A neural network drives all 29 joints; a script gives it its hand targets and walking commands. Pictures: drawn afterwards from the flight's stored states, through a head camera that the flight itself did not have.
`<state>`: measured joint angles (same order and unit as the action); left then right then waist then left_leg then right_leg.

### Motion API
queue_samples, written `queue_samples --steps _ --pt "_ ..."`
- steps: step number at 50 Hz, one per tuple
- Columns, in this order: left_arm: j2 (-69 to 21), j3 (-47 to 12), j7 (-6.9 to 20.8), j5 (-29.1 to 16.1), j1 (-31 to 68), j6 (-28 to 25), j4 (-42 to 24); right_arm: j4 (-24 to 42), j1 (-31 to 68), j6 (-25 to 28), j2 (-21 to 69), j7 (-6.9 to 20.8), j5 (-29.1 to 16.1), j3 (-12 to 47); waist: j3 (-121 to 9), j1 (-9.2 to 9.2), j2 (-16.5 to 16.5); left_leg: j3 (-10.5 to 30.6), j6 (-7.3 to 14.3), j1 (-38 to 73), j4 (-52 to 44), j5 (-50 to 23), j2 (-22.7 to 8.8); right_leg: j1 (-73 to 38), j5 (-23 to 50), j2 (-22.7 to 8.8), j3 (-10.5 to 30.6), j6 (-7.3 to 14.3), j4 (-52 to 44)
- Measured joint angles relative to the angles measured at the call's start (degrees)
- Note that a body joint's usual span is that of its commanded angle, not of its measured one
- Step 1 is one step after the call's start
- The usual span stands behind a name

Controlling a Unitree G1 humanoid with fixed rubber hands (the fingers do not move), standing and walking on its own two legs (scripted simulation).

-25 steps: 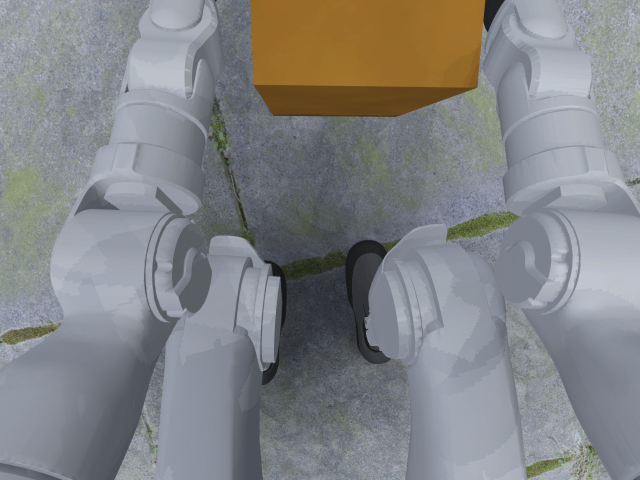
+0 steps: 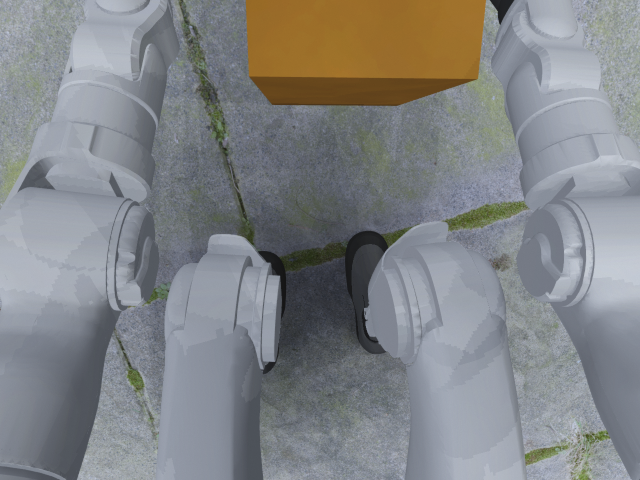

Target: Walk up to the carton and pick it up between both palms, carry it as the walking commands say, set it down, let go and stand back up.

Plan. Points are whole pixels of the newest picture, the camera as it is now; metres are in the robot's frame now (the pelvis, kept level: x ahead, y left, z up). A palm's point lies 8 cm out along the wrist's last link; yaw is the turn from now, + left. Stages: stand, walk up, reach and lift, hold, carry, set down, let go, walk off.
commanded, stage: set down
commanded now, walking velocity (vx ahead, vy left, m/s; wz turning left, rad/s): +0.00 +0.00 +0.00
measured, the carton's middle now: out of the picture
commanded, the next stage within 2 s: let go in 1.42 s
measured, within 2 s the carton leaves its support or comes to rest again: neither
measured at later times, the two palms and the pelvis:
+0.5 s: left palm out of the picture +0.57 +0.13 -0.03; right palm out of the picture +0.54 -0.22 -0.04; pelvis +0.01 +0.00 +0.08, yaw +0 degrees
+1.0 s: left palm out of the picture +0.57 +0.13 +0.11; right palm out of the picture +0.53 -0.22 +0.11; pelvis +0.03 +0.00 +0.22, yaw +0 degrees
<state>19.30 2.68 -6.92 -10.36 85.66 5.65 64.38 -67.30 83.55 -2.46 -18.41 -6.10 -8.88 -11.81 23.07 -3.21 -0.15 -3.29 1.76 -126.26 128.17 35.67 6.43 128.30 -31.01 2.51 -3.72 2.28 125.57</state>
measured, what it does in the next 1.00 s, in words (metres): rises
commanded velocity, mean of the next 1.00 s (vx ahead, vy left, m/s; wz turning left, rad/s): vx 0.00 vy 0.00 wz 0.00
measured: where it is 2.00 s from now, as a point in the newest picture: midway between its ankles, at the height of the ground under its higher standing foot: (317, 322)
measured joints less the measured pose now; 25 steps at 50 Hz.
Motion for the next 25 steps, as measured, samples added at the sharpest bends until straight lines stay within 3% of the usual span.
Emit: queue_samples --steps 5,13,25 --pt "-0.2 0.6 0.1 0.5 -0.5 0.1 -0.8 1.2 -0.8 -0.3 -0.5 0.4 -0.6 0.2 -2.0 -0.16 0.2 0.3 -0.1 -0.8 -0.3 0.1 -0.1 0.8 0.1 0.1 -0.3 0.1 -0.5" --pt "-1.4 1.9 -1.2 2.1 -5.1 2.6 -8.6 9.6 -4.6 -3.4 0.4 -0.4 -0.1 -0.4 -6.1 0.23 0.1 0.5 -0.1 0.9 -4.0 0.1 -0.6 -0.4 0.5 1.1 0.4 0.0 -4.2" --pt "-3.0 5.9 0.3 5.9 -9.6 3.7 -9.5 11.8 -9.4 -5.0 3.1 0.1 3.7 -3.8 -17.1 -0.05 -0.4 1.6 -0.5 5.7 -16.5 -1.6 -0.3 -5.3 1.6 1.8 1.8 -0.3 -16.0"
